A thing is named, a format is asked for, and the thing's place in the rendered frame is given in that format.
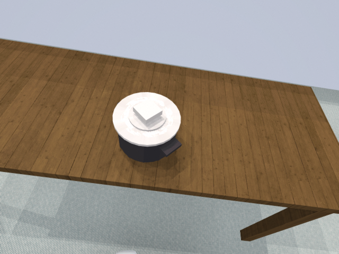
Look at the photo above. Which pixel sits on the pot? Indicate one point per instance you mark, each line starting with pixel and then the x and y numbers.
pixel 149 154

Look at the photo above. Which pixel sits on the table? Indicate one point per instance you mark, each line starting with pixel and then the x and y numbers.
pixel 243 139

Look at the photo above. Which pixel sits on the knob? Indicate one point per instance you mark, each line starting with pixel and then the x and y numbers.
pixel 147 111

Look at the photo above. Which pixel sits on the lid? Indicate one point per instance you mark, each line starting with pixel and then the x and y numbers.
pixel 132 129

